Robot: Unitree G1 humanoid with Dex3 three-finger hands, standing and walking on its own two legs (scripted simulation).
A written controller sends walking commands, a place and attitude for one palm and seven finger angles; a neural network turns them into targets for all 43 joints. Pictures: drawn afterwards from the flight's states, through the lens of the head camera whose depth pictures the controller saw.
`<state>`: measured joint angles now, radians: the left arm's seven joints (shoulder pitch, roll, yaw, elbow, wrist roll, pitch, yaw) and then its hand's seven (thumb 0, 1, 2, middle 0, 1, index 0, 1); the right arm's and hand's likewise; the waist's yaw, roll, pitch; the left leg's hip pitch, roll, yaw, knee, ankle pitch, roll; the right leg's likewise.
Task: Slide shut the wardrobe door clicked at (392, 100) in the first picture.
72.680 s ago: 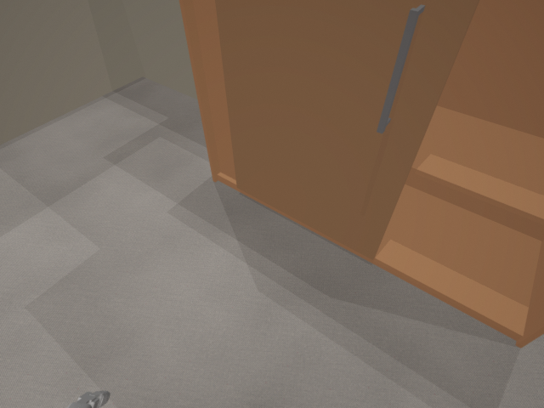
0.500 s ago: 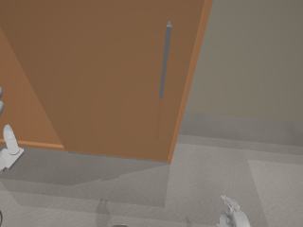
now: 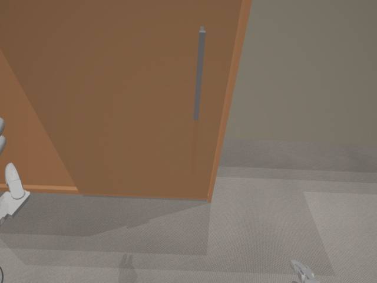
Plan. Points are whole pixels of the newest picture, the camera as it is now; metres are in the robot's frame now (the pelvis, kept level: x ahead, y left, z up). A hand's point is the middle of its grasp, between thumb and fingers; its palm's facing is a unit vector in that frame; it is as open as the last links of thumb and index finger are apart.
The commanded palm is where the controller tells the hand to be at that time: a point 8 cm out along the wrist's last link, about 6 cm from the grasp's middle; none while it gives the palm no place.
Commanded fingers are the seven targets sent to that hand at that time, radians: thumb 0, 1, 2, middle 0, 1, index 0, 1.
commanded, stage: let the arm hang, fingers relaxed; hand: left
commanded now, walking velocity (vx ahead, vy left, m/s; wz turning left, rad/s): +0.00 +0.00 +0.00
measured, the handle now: (198, 78) +0.72 +0.01 +0.09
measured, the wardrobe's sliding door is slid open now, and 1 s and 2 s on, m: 0.01 0.01 0.01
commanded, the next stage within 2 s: look to check the result in 1.12 s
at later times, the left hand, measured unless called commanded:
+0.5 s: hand out of the picture -0.04 +0.20 -0.17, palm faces +0.02 -0.98 -0.20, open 7.1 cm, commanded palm none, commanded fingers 0.00 0.90 0.90 -0.20 -0.30 -0.20 -0.30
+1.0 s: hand out of the picture +0.05 +0.19 -0.16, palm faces -0.01 -0.98 -0.20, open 7.3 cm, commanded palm none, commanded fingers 0.00 0.90 0.90 -0.20 -0.30 -0.20 -0.30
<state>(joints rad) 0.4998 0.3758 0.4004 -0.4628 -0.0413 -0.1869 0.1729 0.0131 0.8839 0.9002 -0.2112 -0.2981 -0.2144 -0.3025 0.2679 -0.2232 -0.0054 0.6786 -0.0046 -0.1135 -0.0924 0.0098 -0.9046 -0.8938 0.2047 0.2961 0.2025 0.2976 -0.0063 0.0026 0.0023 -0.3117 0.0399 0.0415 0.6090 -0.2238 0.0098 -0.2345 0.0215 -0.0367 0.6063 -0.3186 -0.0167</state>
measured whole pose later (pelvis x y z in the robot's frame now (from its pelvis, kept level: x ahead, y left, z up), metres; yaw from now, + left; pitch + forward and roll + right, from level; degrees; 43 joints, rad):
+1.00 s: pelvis +0.02 +0.02 +0.02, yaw +0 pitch -1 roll +0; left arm 0.18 0.17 -0.01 1.13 0.02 0.00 0.03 0.00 0.91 0.90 -0.20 -0.30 -0.20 -0.30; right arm 0.18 -0.17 -0.01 1.15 -0.02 0.01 -0.02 0.00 -0.92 -0.89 0.20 0.30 0.20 0.30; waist -0.01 0.00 0.05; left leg -0.22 -0.01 0.06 0.40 -0.16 0.03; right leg -0.11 -0.02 0.02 0.40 -0.26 0.03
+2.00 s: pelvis +0.03 +0.01 +0.02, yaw +0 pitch -1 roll +0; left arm 0.17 0.23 0.00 1.14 0.02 -0.01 0.02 0.00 0.90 0.90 -0.20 -0.30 -0.20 -0.30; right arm 0.15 -0.22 -0.01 1.16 -0.02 0.01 -0.02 0.00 -0.91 -0.89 0.20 0.30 0.20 0.30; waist 0.00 0.00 0.07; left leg -0.17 0.00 0.06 0.37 -0.17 0.02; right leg -0.06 -0.01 0.02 0.34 -0.25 0.01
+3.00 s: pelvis +0.04 +0.00 +0.02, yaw +0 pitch -1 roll +0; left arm 0.11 0.32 0.00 1.13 0.02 -0.01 0.01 0.00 0.90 0.90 -0.20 -0.30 -0.20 -0.30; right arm 0.08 -0.31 -0.01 1.15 -0.01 0.00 0.00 0.00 -0.91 -0.89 0.20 0.30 0.20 0.30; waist 0.00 -0.01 0.08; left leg -0.14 0.00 0.06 0.32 -0.16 0.01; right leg -0.02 -0.01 0.03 0.28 -0.24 0.01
